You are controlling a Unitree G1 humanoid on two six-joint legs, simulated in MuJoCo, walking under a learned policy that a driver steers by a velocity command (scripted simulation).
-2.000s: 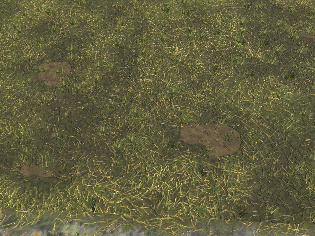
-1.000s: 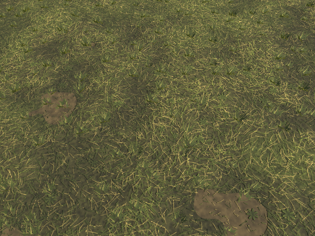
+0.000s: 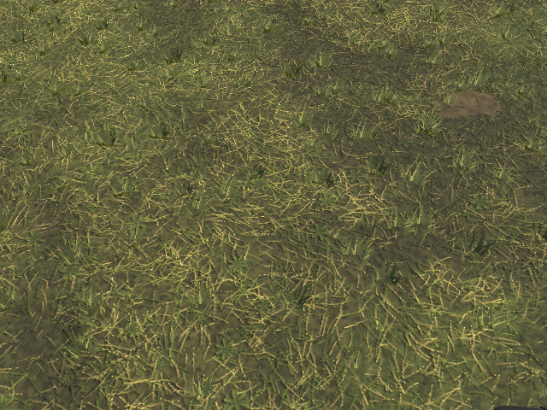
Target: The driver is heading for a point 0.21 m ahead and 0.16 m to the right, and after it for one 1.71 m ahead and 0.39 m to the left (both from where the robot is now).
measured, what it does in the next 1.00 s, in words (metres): walks ahead: left foot, then right foot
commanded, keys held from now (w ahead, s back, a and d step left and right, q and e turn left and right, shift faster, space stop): w+e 0.04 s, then e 0.26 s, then q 0.70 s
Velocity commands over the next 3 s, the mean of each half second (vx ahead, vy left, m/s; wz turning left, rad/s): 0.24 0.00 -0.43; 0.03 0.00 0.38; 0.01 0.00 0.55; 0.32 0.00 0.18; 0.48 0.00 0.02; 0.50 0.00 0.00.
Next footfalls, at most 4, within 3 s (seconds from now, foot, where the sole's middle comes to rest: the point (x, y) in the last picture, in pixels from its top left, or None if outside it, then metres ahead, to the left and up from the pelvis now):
0.18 left None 0.30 0.13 -0.78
0.54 right None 0.24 -0.12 -0.78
0.84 left None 0.26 0.14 -0.78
1.40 right None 0.30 -0.06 -0.78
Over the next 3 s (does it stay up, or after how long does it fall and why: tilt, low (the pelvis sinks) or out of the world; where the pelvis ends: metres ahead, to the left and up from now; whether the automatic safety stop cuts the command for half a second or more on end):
stays up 0.80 0.38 0.00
